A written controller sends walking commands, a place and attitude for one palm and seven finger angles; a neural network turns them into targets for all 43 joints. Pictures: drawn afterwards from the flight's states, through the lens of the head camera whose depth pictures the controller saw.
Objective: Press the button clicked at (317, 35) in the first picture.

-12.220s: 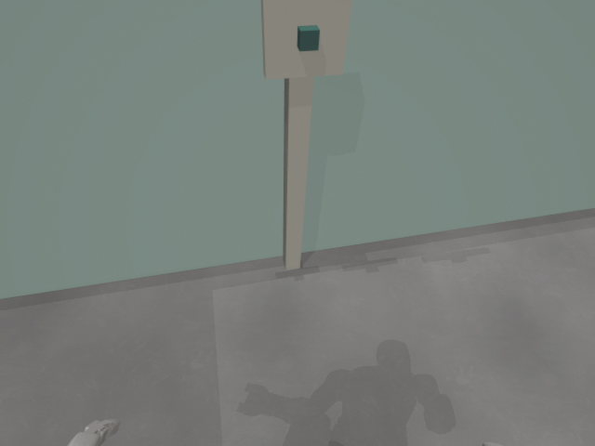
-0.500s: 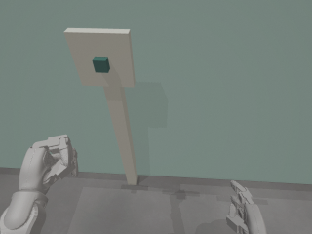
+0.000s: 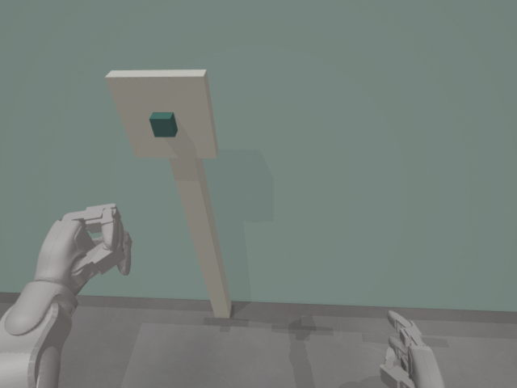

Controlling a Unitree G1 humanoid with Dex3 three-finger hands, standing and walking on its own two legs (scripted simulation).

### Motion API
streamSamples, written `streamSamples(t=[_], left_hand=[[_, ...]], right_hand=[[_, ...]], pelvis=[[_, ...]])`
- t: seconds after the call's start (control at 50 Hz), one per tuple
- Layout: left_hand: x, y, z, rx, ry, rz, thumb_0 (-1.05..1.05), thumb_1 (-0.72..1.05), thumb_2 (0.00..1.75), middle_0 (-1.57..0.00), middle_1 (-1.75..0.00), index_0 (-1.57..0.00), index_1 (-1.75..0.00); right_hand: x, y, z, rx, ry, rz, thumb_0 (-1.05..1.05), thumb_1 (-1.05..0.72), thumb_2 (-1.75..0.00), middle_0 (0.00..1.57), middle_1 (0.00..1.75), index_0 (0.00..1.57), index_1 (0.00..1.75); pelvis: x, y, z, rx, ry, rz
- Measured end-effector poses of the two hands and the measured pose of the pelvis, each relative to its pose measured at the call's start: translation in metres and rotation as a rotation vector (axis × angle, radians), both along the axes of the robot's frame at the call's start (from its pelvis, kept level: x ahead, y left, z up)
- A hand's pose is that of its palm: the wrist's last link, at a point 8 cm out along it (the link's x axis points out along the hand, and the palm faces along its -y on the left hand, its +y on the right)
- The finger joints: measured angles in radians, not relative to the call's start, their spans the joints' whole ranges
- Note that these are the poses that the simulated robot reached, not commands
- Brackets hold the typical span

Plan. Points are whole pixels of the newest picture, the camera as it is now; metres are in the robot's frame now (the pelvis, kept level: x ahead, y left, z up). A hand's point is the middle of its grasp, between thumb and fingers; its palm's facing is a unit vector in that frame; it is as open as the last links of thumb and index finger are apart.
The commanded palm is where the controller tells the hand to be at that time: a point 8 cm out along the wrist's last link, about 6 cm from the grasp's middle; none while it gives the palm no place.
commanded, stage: raise the hand and make a fist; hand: left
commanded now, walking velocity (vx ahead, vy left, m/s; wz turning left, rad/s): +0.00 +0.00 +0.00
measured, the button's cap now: (164, 123) +0.53 +0.24 +0.16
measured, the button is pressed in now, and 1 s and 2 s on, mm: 0 0 0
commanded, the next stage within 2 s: aim a knuckle at the button in 0.22 s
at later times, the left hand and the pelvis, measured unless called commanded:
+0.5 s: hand (117, 244) +0.25 +0.21 +0.16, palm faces +0.11 -0.99 -0.04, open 3.1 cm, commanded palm +0.23 +0.26 +0.16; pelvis -0.02 +0.00 +0.00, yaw +0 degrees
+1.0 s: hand (152, 201) +0.34 +0.21 +0.14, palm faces +0.08 -1.00 -0.03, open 3.1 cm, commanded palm +0.31 +0.25 +0.14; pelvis +0.00 +0.01 +0.00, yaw -1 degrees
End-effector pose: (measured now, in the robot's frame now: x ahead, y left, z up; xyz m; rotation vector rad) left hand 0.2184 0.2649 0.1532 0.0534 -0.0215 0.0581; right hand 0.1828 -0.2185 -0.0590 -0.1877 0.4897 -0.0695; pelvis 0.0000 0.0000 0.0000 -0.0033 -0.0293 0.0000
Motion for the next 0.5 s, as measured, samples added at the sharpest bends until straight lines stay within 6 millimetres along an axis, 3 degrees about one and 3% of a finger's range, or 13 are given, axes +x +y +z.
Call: streamSamples(t=[0.08, 0.22, 0.4, 0.5], left_hand=[[-0.009, -0.004, -0.004, 0.010, 0.001, 0.023, 0.02, 0.89, 0.90, -1.30, -1.50, -1.30, -1.50], [-0.019, 0.003, 0.012, 0.023, -0.106, 0.069, 0.02, 0.89, 0.90, -1.30, -1.50, -1.30, -1.50], [-0.014, -0.002, 0.000, 0.012, -0.019, 0.021, 0.02, 0.89, 0.90, -1.30, -1.50, -1.30, -1.50], [0.002, 0.001, 0.004, -0.005, -0.063, 0.048, 0.02, 0.89, 0.90, -1.30, -1.50, -1.30, -1.50]], right_hand=[[-0.004, -0.003, 0.003, -0.008, -0.006, -0.003, 0.02, -0.90, -0.90, 0.20, 0.30, 0.20, 0.30], [-0.010, 0.002, 0.003, -0.013, -0.003, 0.018, 0.02, -0.90, -0.90, 0.20, 0.30, 0.20, 0.30], [-0.015, 0.009, 0.002, 0.004, -0.015, 0.007, 0.02, -0.90, -0.90, 0.20, 0.30, 0.20, 0.30], [-0.018, 0.011, 0.000, -0.008, 0.007, 0.011, 0.02, -0.90, -0.90, 0.20, 0.30, 0.20, 0.30]], pelvis=[[-0.003, -0.001, 0.000, 0.002, -0.006, -0.005], [-0.008, -0.002, 0.001, -0.002, -0.026, 0.001], [-0.015, 0.002, 0.002, -0.001, -0.032, -0.001], [-0.018, 0.003, 0.002, 0.000, -0.032, 0.003]])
